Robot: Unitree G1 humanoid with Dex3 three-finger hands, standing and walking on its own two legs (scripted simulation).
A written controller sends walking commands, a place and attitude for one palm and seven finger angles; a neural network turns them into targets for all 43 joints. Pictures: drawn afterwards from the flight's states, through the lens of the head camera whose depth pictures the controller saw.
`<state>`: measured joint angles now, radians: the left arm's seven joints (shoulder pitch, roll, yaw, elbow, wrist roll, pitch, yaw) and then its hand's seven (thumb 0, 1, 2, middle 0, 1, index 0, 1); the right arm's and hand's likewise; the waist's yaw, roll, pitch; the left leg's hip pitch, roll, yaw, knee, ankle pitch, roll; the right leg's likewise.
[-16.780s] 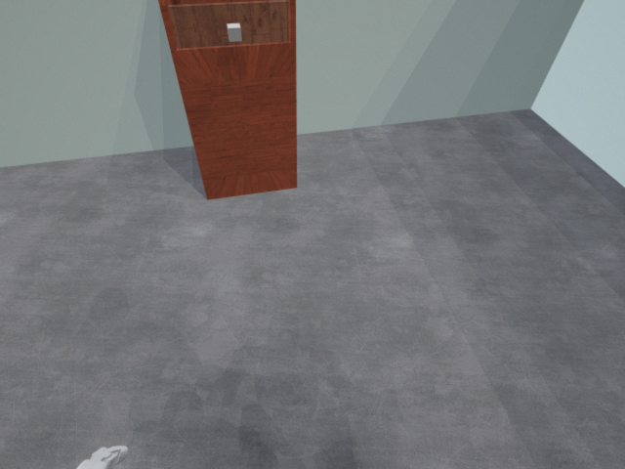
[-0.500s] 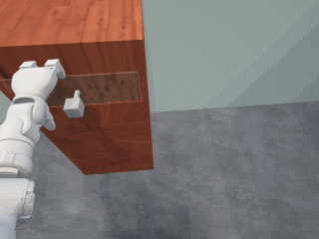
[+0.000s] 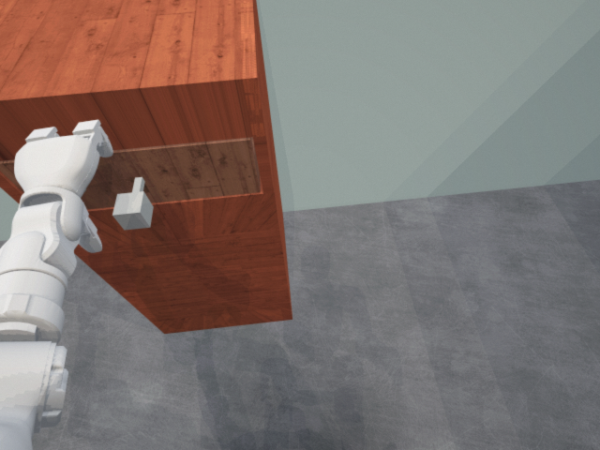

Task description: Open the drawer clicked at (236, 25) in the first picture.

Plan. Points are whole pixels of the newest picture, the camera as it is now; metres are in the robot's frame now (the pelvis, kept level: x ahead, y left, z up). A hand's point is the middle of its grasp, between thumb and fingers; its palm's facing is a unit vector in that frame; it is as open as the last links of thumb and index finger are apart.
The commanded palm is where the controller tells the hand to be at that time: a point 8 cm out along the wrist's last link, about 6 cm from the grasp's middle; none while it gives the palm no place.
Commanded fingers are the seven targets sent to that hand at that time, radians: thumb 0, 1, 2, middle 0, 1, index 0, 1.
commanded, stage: move the hooked fingers above the handle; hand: left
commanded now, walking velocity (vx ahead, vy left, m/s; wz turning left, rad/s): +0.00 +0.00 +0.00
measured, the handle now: (136, 200) +0.48 +0.28 +0.01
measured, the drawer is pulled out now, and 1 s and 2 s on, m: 0.00 0.00 0.00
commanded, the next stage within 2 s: lower the fingers behind the handle in 0.08 s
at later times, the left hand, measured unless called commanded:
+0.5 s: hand (122, 197) +0.45 +0.27 +0.06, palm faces +0.02 +0.02 -1.00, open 13.8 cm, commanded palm +0.42 +0.28 +0.11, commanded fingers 0.00 -0.50 0.30 -0.30 -1.20 -0.30 -1.20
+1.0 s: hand (134, 209) +0.45 +0.27 +0.02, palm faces +0.03 -0.03 -1.00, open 13.7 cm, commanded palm +0.43 +0.28 +0.08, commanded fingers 0.00 -0.50 0.30 -0.30 -1.20 -0.30 -1.20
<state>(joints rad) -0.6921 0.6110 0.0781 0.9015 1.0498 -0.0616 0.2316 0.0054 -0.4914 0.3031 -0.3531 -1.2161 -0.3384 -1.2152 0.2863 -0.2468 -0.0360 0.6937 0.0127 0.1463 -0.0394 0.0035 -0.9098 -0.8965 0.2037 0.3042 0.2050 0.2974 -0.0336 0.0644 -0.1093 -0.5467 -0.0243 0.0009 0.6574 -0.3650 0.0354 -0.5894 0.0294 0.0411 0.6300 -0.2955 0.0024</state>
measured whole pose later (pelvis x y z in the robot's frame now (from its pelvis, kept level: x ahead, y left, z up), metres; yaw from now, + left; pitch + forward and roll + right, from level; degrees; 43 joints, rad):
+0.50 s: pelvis -0.01 +0.00 -0.01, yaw +0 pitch +16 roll -1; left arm -0.72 0.53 0.01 0.93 1.08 -0.05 0.29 0.00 -0.49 0.30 -0.36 -1.24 -0.32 -1.22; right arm 0.28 -0.25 -0.04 0.68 0.00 0.14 -0.02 0.00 -0.91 -0.90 0.20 0.30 0.20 0.30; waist -0.04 0.05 -0.12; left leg -0.60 -0.03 0.01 0.70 -0.37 0.04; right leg -0.64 0.03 0.04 0.67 -0.30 0.01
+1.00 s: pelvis -0.01 +0.00 -0.02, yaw +0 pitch +19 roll -1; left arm -0.72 0.56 0.05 0.97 1.09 -0.17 0.35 0.00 -0.49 0.30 -0.35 -1.25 -0.33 -1.22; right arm 0.32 -0.28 -0.06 0.71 -0.02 0.13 -0.03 0.00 -0.91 -0.90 0.20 0.30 0.20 0.30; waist -0.07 0.04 -0.14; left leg -0.72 -0.02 -0.01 0.80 -0.41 0.04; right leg -0.75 0.04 0.03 0.74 -0.33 0.00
